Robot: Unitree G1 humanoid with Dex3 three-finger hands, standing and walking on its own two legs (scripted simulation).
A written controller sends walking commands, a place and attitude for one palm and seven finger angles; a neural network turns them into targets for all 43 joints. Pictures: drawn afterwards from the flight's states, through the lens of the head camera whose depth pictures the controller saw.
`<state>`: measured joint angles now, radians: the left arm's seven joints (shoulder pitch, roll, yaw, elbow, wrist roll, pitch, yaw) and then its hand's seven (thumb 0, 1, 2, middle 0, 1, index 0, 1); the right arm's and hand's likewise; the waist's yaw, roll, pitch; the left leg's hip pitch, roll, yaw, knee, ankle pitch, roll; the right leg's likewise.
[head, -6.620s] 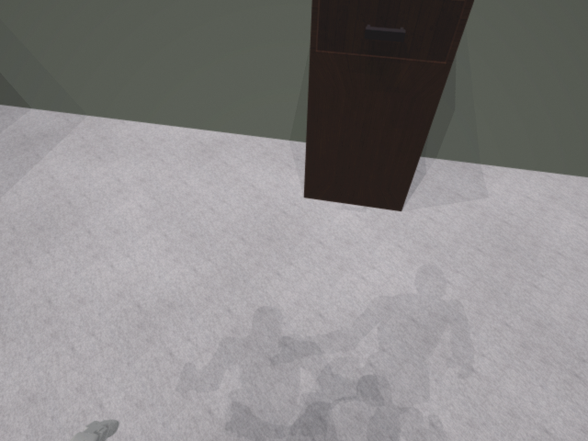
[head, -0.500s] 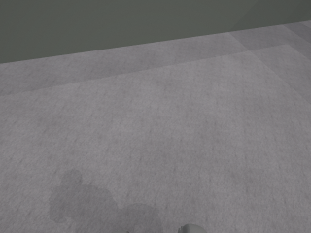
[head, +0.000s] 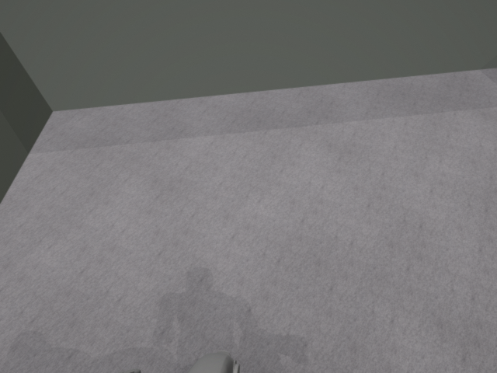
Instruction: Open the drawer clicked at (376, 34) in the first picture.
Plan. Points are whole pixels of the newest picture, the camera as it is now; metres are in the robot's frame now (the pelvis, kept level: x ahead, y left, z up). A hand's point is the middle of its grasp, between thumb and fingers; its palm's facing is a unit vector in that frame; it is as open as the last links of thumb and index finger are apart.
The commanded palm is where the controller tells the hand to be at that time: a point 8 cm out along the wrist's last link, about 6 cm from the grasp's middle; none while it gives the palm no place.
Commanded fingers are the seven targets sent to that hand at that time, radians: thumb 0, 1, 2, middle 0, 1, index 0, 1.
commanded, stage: turn to face it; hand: left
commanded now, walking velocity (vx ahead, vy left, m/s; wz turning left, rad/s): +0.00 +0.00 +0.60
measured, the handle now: out of the picture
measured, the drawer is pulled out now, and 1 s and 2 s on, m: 0.00 0.00 0.00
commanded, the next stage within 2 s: none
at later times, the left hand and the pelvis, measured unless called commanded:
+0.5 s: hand out of the picture -0.03 +0.27 -0.17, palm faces +0.36 -0.89 -0.28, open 7.4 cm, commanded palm none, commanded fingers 0.00 0.90 0.90 -0.20 -0.30 -0.20 -0.30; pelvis -0.02 +0.03 -0.01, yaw +19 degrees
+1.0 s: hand out of the picture -0.05 +0.20 -0.14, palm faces +0.58 -0.77 -0.28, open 7.4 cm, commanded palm none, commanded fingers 0.00 0.90 0.90 -0.20 -0.30 -0.20 -0.30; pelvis +0.00 +0.00 +0.00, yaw +37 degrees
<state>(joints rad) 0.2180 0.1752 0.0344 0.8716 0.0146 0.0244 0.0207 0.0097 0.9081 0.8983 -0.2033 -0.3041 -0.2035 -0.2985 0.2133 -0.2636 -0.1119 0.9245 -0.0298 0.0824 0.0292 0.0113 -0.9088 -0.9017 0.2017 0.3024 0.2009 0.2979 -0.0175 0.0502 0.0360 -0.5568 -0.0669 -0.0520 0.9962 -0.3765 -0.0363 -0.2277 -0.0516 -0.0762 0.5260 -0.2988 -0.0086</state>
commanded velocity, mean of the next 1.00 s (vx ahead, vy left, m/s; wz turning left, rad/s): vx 0.00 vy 0.00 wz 0.60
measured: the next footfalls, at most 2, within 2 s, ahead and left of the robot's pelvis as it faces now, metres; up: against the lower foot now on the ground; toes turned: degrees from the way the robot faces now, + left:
left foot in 0.34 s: -0.01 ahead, +0.15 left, +0.00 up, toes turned +20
right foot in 0.74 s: +0.09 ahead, -0.08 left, +0.00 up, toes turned +24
